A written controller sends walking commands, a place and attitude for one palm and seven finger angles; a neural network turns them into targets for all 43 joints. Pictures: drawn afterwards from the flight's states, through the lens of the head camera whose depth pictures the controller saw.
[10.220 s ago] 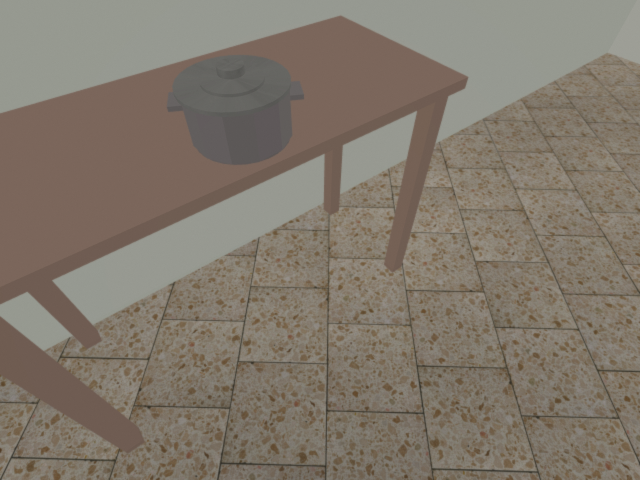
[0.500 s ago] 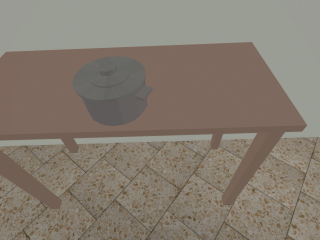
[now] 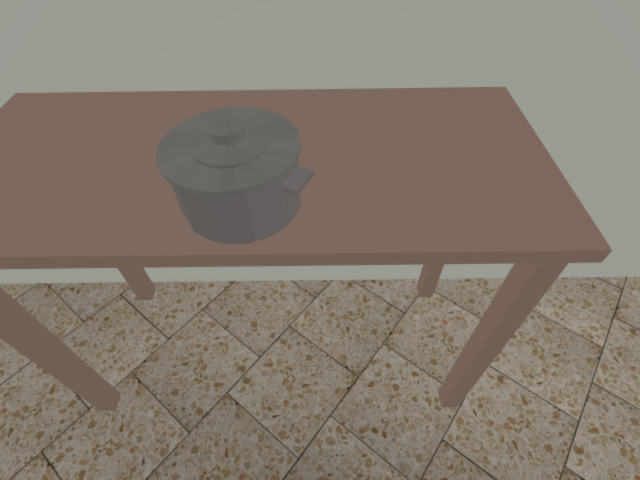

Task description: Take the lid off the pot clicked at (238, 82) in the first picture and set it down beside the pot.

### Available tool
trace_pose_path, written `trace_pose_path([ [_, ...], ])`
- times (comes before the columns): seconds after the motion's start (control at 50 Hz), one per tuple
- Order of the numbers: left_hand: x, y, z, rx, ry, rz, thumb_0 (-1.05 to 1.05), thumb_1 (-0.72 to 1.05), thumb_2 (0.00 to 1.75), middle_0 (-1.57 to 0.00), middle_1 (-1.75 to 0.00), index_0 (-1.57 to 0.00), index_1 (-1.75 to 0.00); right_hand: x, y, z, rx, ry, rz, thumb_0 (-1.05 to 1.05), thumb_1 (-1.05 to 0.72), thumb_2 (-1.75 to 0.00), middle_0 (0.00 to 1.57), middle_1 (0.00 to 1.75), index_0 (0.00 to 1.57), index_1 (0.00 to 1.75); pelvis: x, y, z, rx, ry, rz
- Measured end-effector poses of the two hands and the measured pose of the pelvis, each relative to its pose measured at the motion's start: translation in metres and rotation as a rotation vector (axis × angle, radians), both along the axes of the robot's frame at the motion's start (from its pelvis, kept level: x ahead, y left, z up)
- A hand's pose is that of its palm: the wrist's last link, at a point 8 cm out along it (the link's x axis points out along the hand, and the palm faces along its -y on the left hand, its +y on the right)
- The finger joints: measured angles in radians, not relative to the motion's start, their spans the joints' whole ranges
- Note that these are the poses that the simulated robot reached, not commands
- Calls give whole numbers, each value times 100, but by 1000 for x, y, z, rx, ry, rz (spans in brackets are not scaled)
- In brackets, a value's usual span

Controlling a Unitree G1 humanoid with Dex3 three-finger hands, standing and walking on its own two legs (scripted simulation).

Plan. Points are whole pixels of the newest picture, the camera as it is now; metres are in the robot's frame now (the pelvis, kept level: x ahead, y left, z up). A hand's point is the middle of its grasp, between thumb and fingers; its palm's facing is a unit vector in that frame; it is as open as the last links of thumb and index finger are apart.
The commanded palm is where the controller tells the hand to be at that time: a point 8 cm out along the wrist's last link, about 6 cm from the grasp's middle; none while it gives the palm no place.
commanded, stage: look again from close up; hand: left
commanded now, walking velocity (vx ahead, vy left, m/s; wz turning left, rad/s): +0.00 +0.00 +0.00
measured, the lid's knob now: (226, 130) +0.54 +0.17 +0.16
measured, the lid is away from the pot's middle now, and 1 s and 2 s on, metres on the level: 0.00 0.00 0.00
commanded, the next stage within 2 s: shuffle to correct the standing spot in 0.44 s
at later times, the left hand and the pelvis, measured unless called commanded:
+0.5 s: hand out of the picture -0.01 +0.18 -0.17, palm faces +0.04 -0.98 -0.21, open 7.4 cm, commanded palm none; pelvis -0.01 +0.00 +0.00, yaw +0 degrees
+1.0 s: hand out of the picture +0.03 +0.17 -0.17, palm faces +0.12 -0.97 -0.22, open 7.4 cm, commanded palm none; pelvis +0.04 -0.01 -0.01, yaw +3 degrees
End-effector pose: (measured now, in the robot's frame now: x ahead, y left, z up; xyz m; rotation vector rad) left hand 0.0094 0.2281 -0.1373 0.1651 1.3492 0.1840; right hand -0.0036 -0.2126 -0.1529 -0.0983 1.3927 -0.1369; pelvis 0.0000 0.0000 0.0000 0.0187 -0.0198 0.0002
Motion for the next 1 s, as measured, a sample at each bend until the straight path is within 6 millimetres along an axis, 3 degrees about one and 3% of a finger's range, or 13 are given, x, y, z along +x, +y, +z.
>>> trace_pose_path([
  [0.6, -27, -4, -2, -19, 20, 12, 0, 91, 90, -20, -30, -20, -30, -25, 8, 1, 9, 17, -14, 1, -91, -90, 20, 30, 20, 30, -16, 3, 1, 0, -7, 0],
  [0.76, -33, -2, -11, -44, 49, 30, 0, 91, 90, -20, -30, -20, -30, -30, 7, -1, -3, 39, -20, 1, -91, -90, 20, 30, 20, 30, -6, 6, -5, 1, -1, -2],
  [0.84, -25, 0, -12, -41, 70, 20, 0, 91, 90, -20, -30, -20, -30, -32, 8, -2, -2, 52, -51, 1, -91, -90, 20, 30, 20, 30, 8, 5, -8, 14, 10, -9],
  [0.92, -1, -5, -9, -15, 45, 12, 0, 91, 90, -20, -30, -19, -30, -34, 5, -7, 25, 94, -63, 1, -91, -90, 20, 30, 20, 30, 23, -6, -11, 20, 20, -1],
  [1.0, 13, -13, -1, 1, -29, 75, 0, 91, 90, -20, -30, -19, -30, -13, -2, -7, 40, 147, 0, 1, -91, -90, 20, 30, 20, 30, 37, -11, -8, 11, 21, 47],
])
